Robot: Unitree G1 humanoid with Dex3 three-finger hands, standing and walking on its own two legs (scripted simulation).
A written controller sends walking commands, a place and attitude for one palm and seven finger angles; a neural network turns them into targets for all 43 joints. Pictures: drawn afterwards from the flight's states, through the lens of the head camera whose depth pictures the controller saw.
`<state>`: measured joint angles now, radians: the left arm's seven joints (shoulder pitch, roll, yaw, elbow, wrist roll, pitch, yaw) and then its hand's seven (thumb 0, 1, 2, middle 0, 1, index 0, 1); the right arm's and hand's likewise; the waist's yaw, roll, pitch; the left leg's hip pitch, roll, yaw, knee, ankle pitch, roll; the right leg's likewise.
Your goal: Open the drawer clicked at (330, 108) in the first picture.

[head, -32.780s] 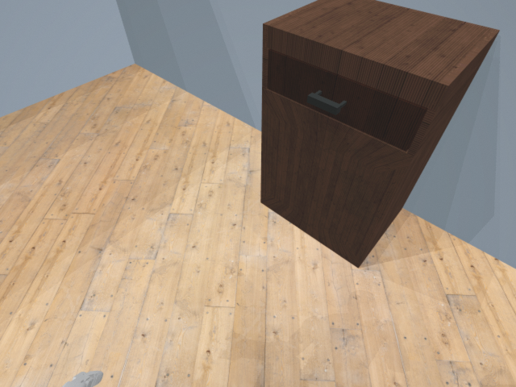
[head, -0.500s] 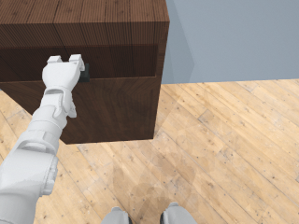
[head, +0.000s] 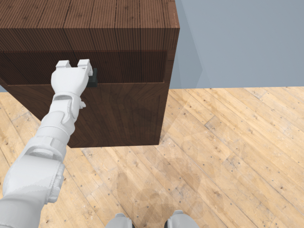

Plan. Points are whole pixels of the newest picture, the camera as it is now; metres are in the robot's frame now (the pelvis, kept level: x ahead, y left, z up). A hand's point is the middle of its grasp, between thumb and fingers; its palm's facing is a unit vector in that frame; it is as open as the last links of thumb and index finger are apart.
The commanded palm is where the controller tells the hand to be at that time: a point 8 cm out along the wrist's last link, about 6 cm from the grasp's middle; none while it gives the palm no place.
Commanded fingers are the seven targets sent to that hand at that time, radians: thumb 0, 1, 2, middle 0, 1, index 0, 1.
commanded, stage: close the thumb around the handle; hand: left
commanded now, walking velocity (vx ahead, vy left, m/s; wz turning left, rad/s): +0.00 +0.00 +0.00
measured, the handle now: (79, 76) +0.55 +0.20 +0.01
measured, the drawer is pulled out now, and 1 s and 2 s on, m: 0.00 0.04 0.16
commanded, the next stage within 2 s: pull the drawer open in 0.36 s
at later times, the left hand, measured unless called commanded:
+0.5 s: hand (78, 92) +0.49 +0.19 +0.01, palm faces -0.05 -0.02 -1.00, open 7.7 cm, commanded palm +0.46 +0.18 +0.05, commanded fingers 0.00 0.90 0.90 -0.40 -1.35 -0.40 -1.35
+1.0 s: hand (76, 106) +0.45 +0.19 +0.01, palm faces -0.03 -0.04 -1.00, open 7.5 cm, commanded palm +0.40 +0.19 +0.05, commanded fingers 0.00 0.90 0.90 -0.40 -1.35 -0.40 -1.35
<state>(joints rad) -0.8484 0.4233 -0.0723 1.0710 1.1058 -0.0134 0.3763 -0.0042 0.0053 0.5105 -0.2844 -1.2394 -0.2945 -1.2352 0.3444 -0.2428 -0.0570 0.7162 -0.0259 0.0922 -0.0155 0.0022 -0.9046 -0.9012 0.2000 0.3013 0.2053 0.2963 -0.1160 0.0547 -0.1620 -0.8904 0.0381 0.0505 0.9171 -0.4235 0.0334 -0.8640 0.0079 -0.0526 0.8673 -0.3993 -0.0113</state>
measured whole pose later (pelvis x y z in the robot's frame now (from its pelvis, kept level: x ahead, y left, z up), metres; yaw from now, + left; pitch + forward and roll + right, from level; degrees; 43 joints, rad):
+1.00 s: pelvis +0.02 +0.00 +0.01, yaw +0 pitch +19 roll -1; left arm -0.58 0.35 -0.08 0.85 1.11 -0.02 0.41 0.00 0.54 0.74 -0.21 -1.31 -0.23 -1.28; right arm 0.29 -0.24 -0.07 0.69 -0.02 0.13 -0.01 0.00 -0.91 -0.90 0.20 0.30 0.20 0.30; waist -0.05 0.05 -0.17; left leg -0.75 0.04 0.07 0.84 -0.43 0.03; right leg -0.74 0.01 -0.03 0.81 -0.41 -0.01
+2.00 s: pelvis +0.01 -0.01 +0.02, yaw +0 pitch +13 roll +0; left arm -0.07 0.31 -0.12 0.39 1.09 0.04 0.42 0.02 0.55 0.74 -0.21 -1.28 -0.26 -1.28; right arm 0.18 -0.23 -0.04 0.63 -0.01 0.10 -0.02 0.01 -0.91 -0.90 0.20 0.30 0.20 0.30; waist 0.00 0.05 -0.14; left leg -0.60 0.03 0.07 0.79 -0.41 0.01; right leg -0.61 0.01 -0.03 0.79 -0.41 -0.03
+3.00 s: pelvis +0.01 -0.02 +0.00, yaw +0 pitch +12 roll +1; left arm 0.48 0.35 -0.10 -0.07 1.09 -0.03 0.51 0.04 0.53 0.76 -0.21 -1.27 -0.29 -1.29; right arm 0.12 -0.23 -0.02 0.56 -0.04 0.09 0.01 0.01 -0.91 -0.90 0.20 0.30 0.20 0.30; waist 0.05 0.04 -0.13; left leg -0.65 0.04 0.07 0.90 -0.46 0.00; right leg -0.66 0.01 -0.03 0.92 -0.47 -0.04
